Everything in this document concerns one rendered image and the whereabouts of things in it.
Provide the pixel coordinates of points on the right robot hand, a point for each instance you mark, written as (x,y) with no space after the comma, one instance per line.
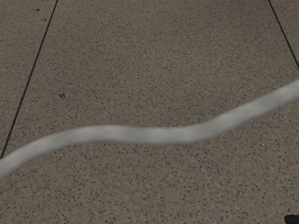
(291,219)

